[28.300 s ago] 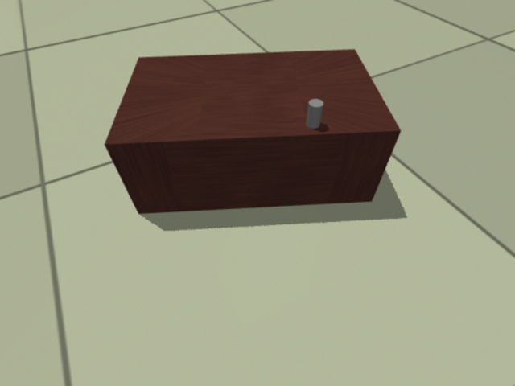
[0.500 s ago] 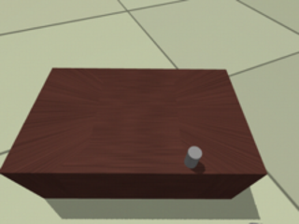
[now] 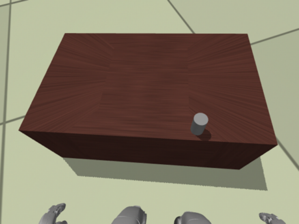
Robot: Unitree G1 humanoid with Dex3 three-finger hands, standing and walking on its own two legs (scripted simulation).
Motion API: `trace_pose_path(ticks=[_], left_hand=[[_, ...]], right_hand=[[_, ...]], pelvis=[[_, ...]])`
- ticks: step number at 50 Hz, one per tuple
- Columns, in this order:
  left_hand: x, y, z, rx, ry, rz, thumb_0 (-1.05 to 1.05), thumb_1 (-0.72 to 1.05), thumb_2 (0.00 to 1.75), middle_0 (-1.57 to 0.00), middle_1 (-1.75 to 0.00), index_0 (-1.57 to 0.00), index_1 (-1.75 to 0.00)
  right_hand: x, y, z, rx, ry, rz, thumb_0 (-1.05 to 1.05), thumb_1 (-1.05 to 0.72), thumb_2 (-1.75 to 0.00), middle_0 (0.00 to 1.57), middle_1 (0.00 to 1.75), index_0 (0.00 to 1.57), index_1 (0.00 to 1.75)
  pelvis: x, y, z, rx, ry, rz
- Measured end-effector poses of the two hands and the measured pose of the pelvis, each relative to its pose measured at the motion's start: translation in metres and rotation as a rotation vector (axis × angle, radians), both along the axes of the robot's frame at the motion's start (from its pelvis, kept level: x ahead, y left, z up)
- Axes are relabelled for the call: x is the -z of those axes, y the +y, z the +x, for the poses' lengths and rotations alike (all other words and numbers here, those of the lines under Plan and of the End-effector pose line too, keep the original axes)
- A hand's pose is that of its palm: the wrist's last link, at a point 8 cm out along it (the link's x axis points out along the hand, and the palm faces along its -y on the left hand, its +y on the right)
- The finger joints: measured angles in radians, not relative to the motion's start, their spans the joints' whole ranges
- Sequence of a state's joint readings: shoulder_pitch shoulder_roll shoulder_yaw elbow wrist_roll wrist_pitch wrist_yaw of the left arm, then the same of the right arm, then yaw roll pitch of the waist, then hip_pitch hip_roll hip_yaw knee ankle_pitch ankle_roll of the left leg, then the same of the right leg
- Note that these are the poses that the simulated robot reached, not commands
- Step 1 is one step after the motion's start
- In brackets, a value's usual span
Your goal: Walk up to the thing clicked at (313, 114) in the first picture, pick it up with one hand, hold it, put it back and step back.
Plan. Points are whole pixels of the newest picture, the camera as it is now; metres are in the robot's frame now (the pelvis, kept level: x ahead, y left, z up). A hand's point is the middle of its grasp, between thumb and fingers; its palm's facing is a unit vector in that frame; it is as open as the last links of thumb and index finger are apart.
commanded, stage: step back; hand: right
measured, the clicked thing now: (198, 124) +0.49 -0.17 -0.26
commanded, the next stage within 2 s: none
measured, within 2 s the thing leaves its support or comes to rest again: neither
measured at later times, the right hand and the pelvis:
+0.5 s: hand out of the picture +0.02 -0.24 -0.13, palm faces +0.02 +0.92 -0.39, open 7.3 cm; pelvis -0.12 +0.03 +0.00, yaw -5 degrees
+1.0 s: hand out of the picture -0.22 -0.24 -0.17, palm faces -0.05 +0.91 -0.41, open 7.3 cm; pelvis -0.27 +0.04 -0.02, yaw +1 degrees
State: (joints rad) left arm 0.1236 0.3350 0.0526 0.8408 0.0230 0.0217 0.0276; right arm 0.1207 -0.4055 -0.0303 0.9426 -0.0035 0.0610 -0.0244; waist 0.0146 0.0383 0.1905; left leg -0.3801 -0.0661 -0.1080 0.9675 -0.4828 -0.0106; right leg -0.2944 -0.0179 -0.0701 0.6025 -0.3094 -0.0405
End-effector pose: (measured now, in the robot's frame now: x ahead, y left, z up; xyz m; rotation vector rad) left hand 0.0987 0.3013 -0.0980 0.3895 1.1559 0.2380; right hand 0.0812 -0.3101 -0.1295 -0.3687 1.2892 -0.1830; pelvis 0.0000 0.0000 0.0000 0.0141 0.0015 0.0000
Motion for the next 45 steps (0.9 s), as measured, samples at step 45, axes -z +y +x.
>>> trace_pose_path(ticks=[45], left_hand=[[-0.016, 0.027, -0.201, 0.068, -0.111, 0.044, 0.0, 0.9, 0.9, -0.21, -0.3, -0.21, -0.3]], right_hand=[[0.002, 0.012, -0.283, 0.07, 0.05, -0.019, 0.01, -0.91, -0.9, 0.2, 0.3, 0.21, 0.3]], pelvis=[[0.005, 0.024, -0.235, 0.006, -0.02, -0.003]])
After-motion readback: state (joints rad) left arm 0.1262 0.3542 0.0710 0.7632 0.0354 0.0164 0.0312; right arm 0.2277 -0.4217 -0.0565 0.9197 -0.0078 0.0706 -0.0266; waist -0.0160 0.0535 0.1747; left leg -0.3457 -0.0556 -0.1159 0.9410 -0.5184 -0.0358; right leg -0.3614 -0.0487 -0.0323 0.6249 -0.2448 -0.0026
